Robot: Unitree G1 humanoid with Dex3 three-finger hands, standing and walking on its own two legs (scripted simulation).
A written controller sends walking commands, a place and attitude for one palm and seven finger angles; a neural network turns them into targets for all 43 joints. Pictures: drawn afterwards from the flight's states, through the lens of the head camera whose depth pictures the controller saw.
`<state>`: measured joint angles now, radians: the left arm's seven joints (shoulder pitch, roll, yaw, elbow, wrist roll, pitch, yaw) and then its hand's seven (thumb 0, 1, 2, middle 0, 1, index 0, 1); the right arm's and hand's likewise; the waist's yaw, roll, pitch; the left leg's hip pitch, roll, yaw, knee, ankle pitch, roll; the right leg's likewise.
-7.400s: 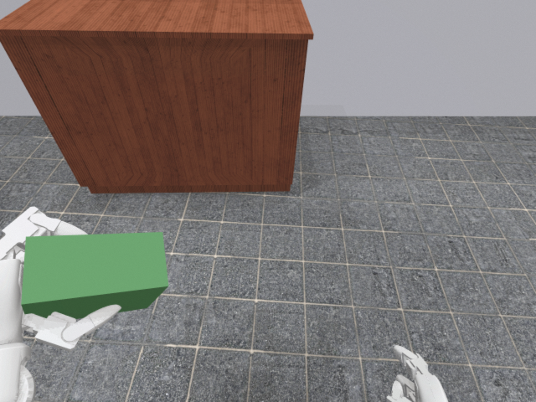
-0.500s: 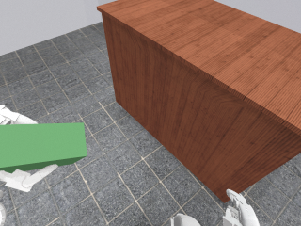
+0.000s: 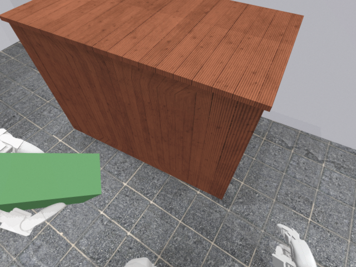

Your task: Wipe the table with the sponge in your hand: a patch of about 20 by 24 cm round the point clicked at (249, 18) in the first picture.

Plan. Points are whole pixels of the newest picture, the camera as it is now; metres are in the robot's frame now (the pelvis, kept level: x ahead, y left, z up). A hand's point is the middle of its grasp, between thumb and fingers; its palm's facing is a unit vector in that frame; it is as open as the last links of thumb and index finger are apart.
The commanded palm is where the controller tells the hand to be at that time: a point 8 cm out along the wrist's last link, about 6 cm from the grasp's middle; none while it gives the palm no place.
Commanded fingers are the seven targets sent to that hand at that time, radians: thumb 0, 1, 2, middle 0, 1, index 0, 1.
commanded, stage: turn to face it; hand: left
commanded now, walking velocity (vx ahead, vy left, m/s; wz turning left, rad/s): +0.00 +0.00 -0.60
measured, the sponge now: (63, 181) +0.23 +0.21 +0.14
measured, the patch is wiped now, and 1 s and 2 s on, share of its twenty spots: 0.00 0.00 0.00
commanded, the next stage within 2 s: take the last steps up to it in 1.34 s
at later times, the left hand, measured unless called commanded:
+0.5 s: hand (125, 196) +0.20 +0.10 +0.16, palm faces +0.04 -0.85 -0.52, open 10.5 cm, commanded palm +0.15 +0.17 +0.18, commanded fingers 0.00 0.10 1.30 -1.20 -1.60 -1.20 -1.60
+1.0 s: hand (183, 236) +0.15 +0.01 +0.17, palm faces -0.14 -0.88 -0.46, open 10.5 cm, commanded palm +0.13 +0.07 +0.18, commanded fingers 0.00 0.10 1.30 -1.20 -1.60 -1.20 -1.60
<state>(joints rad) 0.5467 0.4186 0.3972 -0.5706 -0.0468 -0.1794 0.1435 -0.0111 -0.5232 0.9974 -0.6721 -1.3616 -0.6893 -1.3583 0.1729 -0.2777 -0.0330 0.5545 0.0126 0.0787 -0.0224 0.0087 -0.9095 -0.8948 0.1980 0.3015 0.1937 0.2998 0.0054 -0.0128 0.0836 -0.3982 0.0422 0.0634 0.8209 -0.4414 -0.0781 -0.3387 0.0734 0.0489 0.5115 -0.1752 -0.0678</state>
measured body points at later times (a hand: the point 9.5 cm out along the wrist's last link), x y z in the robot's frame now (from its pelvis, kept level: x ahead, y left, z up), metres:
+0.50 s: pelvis -0.09 -0.04 -0.01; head -0.03 -0.08 +0.43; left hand +0.19 +0.14 +0.19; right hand +0.00 -0.30 -0.13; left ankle -0.04 +0.11 -0.68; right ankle -0.07 -0.14 -0.73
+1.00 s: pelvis -0.16 -0.06 -0.01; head -0.14 -0.09 +0.44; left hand +0.15 +0.06 +0.19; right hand -0.13 -0.33 -0.10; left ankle -0.07 +0.07 -0.73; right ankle -0.22 -0.16 -0.72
